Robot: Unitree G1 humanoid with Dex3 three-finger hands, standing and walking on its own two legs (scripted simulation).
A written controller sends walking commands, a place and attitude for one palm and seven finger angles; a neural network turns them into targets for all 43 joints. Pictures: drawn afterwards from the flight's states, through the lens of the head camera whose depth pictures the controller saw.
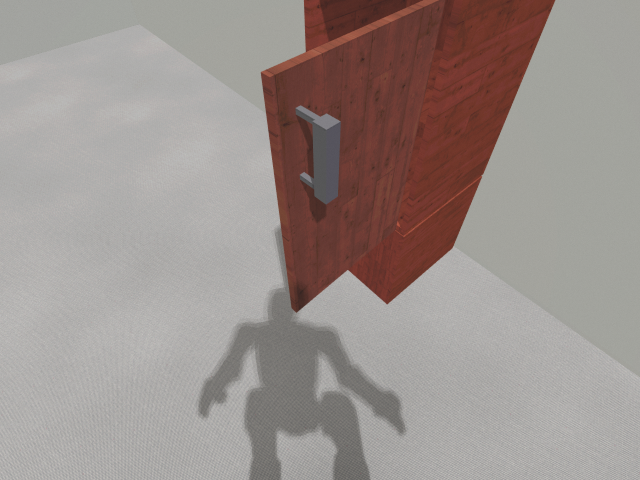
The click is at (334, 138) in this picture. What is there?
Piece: cupboard door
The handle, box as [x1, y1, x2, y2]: [295, 105, 340, 203]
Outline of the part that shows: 300,105 295,108 296,114 310,122 313,128 314,177 312,178 303,172 300,174 300,179 314,189 314,195 324,203 327,203 337,196 340,121 326,113 320,117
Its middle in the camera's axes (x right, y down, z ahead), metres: -0.01 -0.12 +0.58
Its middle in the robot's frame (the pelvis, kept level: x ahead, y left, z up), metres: +0.53 +0.04 +0.11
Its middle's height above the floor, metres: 0.89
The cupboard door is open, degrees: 93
